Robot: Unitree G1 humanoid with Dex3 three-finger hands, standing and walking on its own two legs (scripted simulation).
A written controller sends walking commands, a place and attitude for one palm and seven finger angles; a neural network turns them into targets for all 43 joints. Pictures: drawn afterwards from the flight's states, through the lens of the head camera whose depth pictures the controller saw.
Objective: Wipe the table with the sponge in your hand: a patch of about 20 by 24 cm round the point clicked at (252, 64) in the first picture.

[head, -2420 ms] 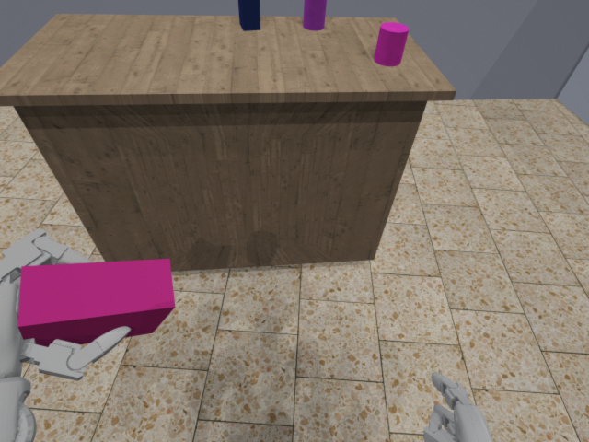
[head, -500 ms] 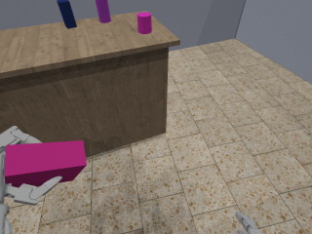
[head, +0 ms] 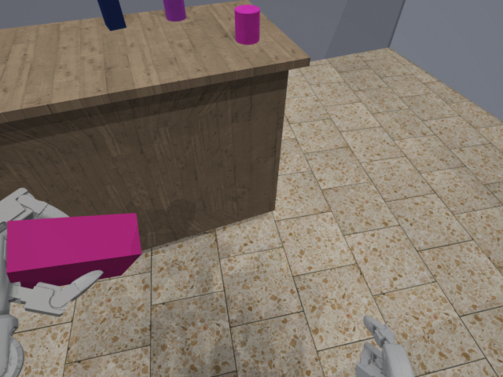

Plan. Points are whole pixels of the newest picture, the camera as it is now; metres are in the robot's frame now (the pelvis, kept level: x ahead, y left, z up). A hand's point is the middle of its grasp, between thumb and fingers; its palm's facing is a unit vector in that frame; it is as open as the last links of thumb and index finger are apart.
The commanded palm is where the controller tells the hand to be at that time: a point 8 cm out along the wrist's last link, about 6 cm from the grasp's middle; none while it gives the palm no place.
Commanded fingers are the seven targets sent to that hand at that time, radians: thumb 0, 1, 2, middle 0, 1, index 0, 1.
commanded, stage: take the last steps up to it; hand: left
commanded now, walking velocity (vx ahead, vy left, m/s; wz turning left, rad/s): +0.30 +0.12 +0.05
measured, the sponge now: (93, 251) +0.23 +0.21 +0.15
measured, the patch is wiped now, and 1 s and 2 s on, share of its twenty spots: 0.00 0.00 0.00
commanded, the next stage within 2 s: come to a stop and stand still in 1.76 s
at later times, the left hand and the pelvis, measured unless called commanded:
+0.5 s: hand (70, 168) +0.35 +0.28 +0.17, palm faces +0.39 -0.81 -0.45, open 9.4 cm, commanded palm +0.28 +0.32 +0.19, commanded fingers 0.00 0.10 1.30 -1.20 -1.60 -1.20 -1.60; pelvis +0.11 +0.04 -0.01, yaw -1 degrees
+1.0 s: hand (108, 124) +0.44 +0.26 +0.18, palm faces +0.37 -0.81 -0.45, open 9.4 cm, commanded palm +0.38 +0.31 +0.19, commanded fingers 0.00 0.10 1.30 -1.20 -1.60 -1.20 -1.60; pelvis +0.22 +0.03 +0.01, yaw +0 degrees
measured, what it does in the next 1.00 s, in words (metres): walks ahead: right foot, then left foot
